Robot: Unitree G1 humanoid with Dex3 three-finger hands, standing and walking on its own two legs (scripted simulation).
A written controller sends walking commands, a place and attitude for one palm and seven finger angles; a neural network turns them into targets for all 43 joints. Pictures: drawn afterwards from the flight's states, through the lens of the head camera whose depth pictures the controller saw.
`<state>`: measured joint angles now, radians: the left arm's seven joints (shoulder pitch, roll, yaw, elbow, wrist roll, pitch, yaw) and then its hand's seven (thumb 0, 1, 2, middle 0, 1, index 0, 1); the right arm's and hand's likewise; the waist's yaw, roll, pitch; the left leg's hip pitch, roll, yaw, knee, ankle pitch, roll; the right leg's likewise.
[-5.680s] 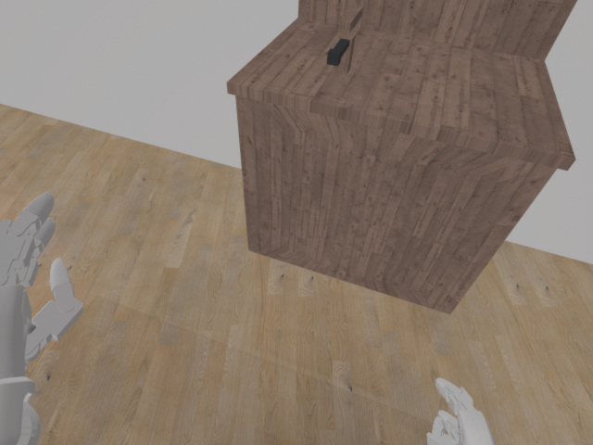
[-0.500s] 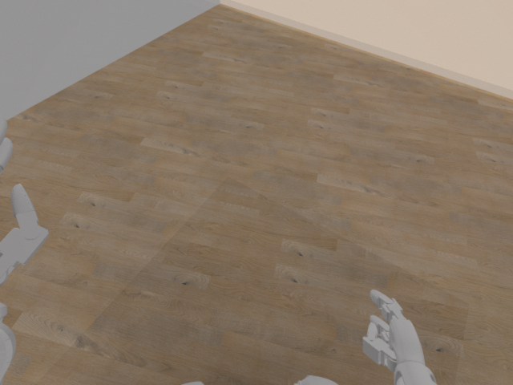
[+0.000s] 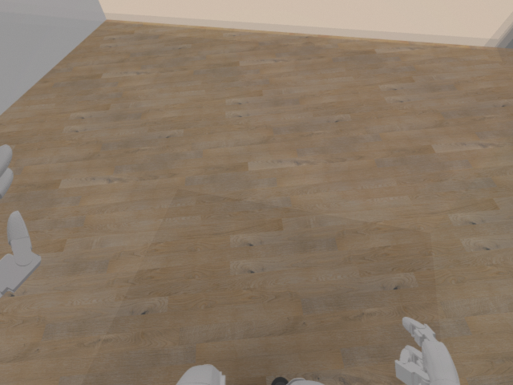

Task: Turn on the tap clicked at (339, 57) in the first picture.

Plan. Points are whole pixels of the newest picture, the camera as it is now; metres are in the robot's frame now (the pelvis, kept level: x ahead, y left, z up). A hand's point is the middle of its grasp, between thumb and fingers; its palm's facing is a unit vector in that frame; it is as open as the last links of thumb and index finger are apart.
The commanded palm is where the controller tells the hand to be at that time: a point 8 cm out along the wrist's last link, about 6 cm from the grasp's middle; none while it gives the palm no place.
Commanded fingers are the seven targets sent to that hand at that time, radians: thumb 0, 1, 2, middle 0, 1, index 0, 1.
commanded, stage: turn to face it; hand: left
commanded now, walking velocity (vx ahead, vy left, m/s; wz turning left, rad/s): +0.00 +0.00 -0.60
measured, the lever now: out of the picture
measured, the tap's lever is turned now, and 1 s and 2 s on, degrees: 0 0 0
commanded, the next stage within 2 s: none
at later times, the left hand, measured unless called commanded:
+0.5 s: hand (120, 267) +0.22 +0.15 +0.17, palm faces +0.16 -0.86 -0.48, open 7.4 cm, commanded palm +0.17 +0.20 +0.18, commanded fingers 0.00 0.90 0.90 -0.20 -0.30 -0.20 -0.30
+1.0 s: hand (228, 299) +0.19 +0.03 +0.17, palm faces -0.14 -0.89 -0.43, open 7.4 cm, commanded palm +0.17 +0.09 +0.18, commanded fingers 0.00 0.90 0.90 -0.20 -0.30 -0.20 -0.30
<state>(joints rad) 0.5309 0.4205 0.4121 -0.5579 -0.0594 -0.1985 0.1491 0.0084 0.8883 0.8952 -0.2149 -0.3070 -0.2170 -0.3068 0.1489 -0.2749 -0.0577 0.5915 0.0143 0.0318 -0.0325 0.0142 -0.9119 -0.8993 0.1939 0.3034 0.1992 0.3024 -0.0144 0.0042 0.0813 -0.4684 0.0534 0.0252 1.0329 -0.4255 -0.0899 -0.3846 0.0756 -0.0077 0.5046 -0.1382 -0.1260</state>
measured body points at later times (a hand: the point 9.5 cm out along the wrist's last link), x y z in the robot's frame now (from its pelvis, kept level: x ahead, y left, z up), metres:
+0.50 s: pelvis -0.07 -0.02 -0.01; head -0.04 -0.05 +0.43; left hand +0.20 +0.19 +0.20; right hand +0.04 -0.24 -0.12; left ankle -0.04 +0.16 -0.73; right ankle -0.07 -0.14 -0.73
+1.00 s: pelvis -0.13 -0.03 -0.01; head -0.11 -0.05 +0.44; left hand +0.19 +0.08 +0.19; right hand -0.12 -0.31 -0.10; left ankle -0.03 +0.09 -0.73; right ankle -0.17 -0.12 -0.69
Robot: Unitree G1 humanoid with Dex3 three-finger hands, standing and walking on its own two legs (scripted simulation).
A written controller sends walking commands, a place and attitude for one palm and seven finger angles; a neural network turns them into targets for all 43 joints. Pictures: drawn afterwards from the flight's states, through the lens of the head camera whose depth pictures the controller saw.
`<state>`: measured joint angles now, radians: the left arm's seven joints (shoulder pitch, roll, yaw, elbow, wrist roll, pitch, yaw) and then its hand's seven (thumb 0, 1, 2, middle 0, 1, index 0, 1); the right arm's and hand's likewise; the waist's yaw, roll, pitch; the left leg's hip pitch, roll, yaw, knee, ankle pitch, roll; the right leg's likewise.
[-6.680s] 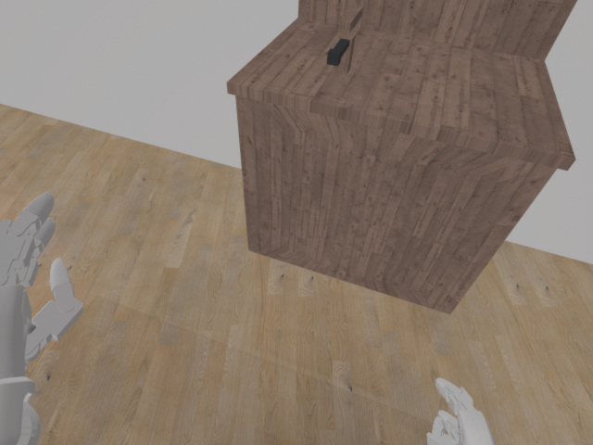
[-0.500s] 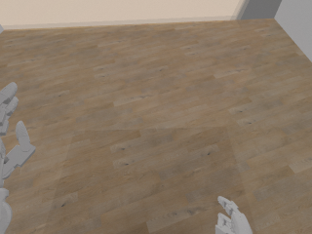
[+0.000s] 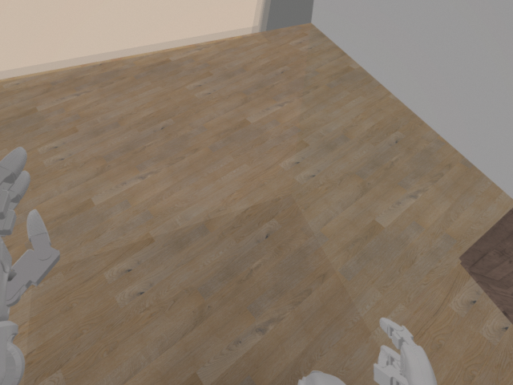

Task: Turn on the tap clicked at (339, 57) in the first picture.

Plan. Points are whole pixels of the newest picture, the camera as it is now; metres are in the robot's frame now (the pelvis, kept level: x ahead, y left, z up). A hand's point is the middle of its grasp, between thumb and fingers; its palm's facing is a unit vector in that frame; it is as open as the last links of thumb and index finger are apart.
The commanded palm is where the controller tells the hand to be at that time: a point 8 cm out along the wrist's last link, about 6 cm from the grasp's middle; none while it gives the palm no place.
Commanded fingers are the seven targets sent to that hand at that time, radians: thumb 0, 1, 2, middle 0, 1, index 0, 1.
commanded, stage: turn to face it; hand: left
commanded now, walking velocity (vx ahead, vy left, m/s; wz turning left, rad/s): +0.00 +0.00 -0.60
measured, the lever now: out of the picture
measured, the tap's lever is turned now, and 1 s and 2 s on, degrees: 0 0 0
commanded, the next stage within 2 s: none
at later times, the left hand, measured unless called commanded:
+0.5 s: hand (190, 251) +0.22 +0.09 +0.18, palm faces +0.14 -0.87 -0.48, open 7.4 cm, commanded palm +0.18 +0.15 +0.19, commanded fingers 0.00 0.90 0.90 -0.20 -0.30 -0.20 -0.30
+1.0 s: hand (307, 295) +0.19 -0.03 +0.17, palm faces -0.16 -0.85 -0.50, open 7.4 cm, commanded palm +0.16 +0.06 +0.19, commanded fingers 0.00 0.90 0.90 -0.20 -0.30 -0.20 -0.30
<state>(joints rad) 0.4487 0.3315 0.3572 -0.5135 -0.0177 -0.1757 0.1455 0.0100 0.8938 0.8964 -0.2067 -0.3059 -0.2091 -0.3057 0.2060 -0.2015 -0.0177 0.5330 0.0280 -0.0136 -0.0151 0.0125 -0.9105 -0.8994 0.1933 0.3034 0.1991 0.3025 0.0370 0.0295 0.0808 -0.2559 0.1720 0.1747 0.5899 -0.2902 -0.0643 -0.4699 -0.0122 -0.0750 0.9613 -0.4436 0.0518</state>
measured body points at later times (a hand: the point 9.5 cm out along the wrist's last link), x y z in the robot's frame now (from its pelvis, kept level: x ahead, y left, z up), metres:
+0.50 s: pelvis -0.05 -0.07 +0.01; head -0.02 -0.10 +0.46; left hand +0.21 +0.14 +0.21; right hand +0.04 -0.37 -0.09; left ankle -0.04 +0.10 -0.69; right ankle +0.01 -0.12 -0.73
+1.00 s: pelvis -0.13 -0.09 -0.01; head -0.08 -0.14 +0.44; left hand +0.19 +0.02 +0.20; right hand -0.10 -0.36 -0.13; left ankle -0.06 +0.07 -0.66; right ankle -0.08 -0.17 -0.73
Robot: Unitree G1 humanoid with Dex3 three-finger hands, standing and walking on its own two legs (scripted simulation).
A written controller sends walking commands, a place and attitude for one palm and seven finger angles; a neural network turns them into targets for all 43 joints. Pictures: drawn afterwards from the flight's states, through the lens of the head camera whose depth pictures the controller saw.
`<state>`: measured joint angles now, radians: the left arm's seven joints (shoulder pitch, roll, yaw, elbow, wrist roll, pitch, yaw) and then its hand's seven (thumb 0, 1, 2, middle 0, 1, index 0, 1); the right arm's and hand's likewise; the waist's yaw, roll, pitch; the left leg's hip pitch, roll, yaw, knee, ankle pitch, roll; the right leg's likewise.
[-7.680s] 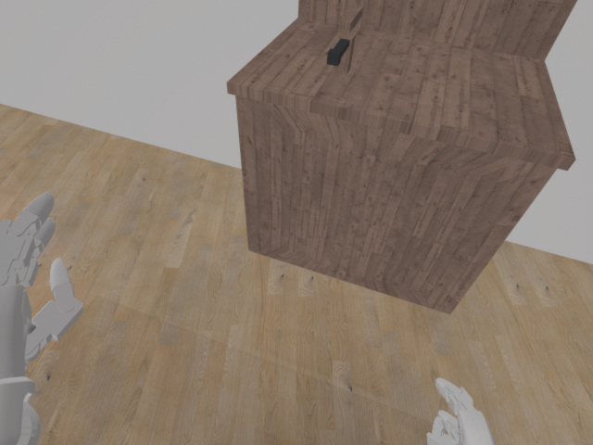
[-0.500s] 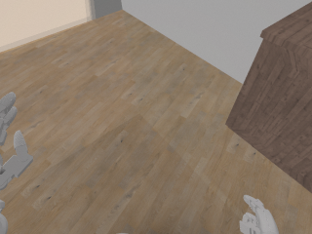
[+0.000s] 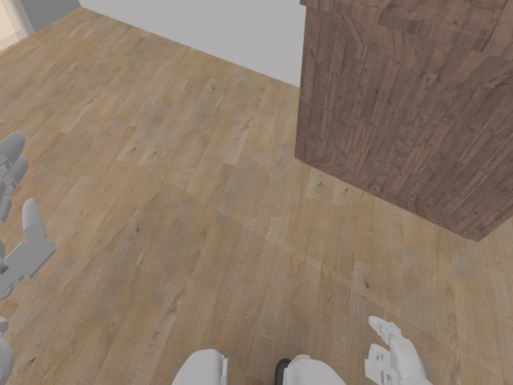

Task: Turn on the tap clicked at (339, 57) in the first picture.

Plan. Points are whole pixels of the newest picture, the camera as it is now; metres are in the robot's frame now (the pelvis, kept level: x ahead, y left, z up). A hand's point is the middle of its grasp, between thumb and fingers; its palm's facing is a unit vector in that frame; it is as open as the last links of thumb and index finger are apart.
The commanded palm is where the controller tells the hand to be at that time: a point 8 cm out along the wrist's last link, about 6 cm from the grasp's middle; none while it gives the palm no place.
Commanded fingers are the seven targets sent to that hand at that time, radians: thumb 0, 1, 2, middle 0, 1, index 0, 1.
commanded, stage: turn to face it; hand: left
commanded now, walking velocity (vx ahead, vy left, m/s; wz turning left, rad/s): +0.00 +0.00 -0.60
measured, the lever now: out of the picture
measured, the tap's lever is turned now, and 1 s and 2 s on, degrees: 0 0 0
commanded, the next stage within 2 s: take the last steps up to it in 1.28 s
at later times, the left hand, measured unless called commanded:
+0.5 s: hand (144, 248) +0.24 +0.13 +0.17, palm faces +0.16 -0.85 -0.51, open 7.4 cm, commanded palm +0.19 +0.18 +0.19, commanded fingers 0.00 0.90 0.90 -0.20 -0.30 -0.20 -0.30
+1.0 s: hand (234, 250) +0.23 +0.03 +0.18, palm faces -0.14 -0.87 -0.47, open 7.4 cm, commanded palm +0.21 +0.09 +0.19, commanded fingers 0.00 0.90 0.90 -0.20 -0.30 -0.20 -0.30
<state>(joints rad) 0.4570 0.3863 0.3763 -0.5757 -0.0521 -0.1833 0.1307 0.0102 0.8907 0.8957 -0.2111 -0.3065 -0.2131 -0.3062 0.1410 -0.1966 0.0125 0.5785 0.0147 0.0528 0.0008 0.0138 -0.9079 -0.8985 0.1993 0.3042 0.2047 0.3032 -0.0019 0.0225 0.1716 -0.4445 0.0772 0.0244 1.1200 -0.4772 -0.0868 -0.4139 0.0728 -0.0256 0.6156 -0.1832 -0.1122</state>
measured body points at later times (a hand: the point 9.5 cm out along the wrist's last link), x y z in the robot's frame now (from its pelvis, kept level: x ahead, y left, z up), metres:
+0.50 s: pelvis -0.05 -0.04 -0.01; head -0.02 -0.07 +0.43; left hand +0.22 +0.17 +0.20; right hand +0.07 -0.28 -0.12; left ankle -0.03 +0.15 -0.72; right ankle -0.03 -0.14 -0.73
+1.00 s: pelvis -0.08 -0.04 +0.01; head -0.06 -0.06 +0.45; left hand +0.24 +0.08 +0.21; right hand -0.07 -0.34 -0.08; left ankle -0.01 +0.09 -0.72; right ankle -0.10 -0.13 -0.67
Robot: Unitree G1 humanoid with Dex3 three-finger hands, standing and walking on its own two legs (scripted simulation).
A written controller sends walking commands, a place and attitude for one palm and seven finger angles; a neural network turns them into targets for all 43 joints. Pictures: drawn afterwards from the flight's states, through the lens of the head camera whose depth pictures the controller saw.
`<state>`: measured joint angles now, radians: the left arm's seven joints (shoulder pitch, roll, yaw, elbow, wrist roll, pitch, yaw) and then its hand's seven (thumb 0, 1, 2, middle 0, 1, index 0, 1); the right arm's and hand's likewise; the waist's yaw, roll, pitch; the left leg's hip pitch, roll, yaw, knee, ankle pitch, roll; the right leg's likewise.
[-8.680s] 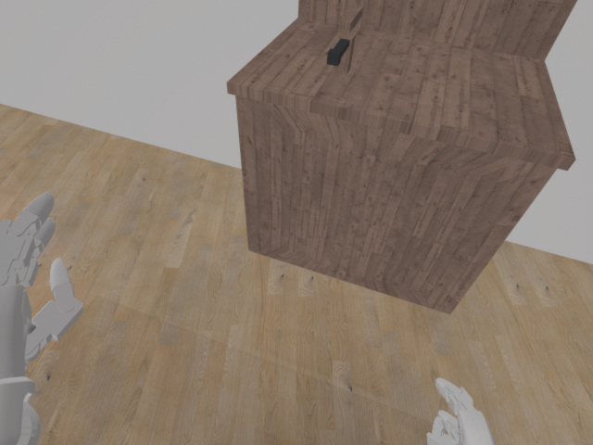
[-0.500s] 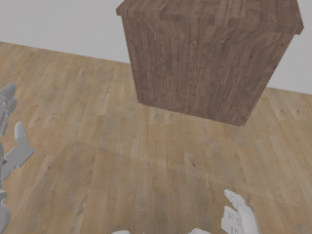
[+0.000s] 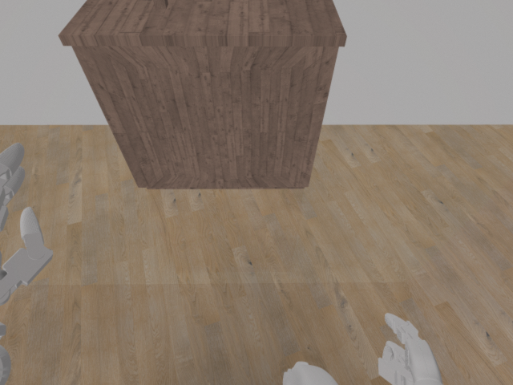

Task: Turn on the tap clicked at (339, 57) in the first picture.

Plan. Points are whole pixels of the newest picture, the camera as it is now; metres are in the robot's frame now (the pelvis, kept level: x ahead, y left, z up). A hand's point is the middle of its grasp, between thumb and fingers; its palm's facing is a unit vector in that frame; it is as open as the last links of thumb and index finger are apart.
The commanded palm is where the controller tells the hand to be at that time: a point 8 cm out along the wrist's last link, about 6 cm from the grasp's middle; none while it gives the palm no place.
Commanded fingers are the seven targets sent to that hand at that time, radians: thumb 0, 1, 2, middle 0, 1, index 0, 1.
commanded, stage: turn to face it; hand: left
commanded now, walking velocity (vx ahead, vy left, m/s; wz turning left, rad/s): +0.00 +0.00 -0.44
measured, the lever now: out of the picture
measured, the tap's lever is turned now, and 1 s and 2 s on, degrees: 0 0 0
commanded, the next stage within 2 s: take the last steps up to it in 0.28 s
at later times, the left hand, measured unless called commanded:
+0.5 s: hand (139, 241) +0.23 +0.15 +0.18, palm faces +0.20 -0.84 -0.51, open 7.4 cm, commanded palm +0.18 +0.21 +0.19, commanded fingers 0.00 0.90 0.90 -0.20 -0.30 -0.20 -0.30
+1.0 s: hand (140, 212) +0.27 +0.16 +0.18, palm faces +0.24 -0.85 -0.48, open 7.4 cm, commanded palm +0.23 +0.22 +0.19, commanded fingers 0.00 0.90 0.90 -0.20 -0.30 -0.20 -0.30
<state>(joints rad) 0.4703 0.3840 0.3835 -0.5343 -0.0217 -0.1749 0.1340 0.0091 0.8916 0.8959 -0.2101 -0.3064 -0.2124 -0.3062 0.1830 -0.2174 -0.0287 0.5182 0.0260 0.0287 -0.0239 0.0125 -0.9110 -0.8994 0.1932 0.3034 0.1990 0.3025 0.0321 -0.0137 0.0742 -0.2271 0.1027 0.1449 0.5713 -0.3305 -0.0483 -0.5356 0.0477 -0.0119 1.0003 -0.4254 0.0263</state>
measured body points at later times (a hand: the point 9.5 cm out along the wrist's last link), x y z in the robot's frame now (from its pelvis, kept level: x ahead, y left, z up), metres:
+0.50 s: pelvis -0.02 -0.04 +0.00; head +0.01 -0.05 +0.45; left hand +0.21 +0.19 +0.21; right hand +0.07 -0.33 -0.09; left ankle -0.01 +0.09 -0.73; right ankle +0.02 -0.13 -0.73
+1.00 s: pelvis +0.02 -0.03 +0.01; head +0.06 -0.05 +0.46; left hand +0.25 +0.21 +0.20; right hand +0.13 -0.29 -0.10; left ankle +0.09 +0.11 -0.70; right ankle -0.02 -0.14 -0.73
